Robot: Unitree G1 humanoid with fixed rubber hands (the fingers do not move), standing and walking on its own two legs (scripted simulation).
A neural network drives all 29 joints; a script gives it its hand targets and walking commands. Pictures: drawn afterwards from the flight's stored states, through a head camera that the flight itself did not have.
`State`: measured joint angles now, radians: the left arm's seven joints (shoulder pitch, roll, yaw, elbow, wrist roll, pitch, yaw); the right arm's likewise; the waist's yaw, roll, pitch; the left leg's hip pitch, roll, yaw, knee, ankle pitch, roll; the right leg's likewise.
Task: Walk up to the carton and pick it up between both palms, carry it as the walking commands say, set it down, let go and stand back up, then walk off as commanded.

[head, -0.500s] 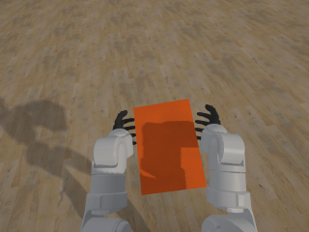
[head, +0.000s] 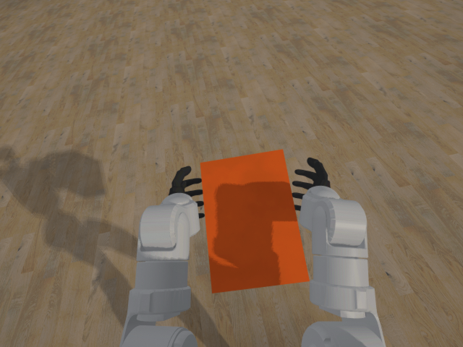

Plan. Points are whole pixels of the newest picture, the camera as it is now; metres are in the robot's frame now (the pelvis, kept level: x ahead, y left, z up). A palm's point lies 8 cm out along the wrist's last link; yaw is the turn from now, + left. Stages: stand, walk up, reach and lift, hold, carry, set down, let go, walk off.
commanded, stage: carry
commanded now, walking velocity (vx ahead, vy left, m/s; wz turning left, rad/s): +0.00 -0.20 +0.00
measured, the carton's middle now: (252, 225) +0.34 -0.01 +0.01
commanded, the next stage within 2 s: none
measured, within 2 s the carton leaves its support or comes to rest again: neither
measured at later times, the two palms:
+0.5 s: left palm (195, 226) +0.28 +0.08 +0.10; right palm (338, 216) +0.29 -0.15 +0.09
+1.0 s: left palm (240, 276) +0.19 +0.00 +0.11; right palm (416, 272) +0.20 -0.23 +0.10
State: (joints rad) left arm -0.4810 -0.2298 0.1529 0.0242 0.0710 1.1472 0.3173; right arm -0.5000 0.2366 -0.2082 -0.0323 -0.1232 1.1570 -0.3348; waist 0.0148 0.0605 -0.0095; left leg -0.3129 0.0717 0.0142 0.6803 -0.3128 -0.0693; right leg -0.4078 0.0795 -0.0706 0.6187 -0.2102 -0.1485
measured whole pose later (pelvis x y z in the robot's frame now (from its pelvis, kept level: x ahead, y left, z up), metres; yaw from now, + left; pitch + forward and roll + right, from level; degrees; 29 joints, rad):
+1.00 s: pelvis -0.12 -0.10 +0.00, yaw +1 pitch -2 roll +5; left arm -0.46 -0.22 0.16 0.01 0.09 1.13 0.27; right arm -0.48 0.23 -0.18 -0.03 -0.10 1.13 -0.31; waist -0.03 0.02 0.01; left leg -0.29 0.08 0.10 0.58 -0.25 -0.01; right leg -0.55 0.08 -0.06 1.04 -0.46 0.21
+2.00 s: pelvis -0.23 -0.51 -0.01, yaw -2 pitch +3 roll +5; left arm -0.28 -0.16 0.12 0.04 0.06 0.92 0.22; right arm -0.39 0.19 -0.05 0.02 -0.04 0.92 -0.30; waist -0.08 0.03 0.02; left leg -0.39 0.09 0.10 0.68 -0.32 0.10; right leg -0.59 0.16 0.01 1.33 -0.61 0.31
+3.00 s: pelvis -0.08 -0.85 +0.01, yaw -4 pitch +7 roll +5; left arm -0.28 -0.16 0.10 -0.03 0.08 0.95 0.23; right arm -0.38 0.19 -0.04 0.00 -0.07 0.93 -0.27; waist -0.05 -0.02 -0.03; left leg -0.40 0.05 0.10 0.86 -0.45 0.00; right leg -0.43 0.07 -0.01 0.69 -0.36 0.01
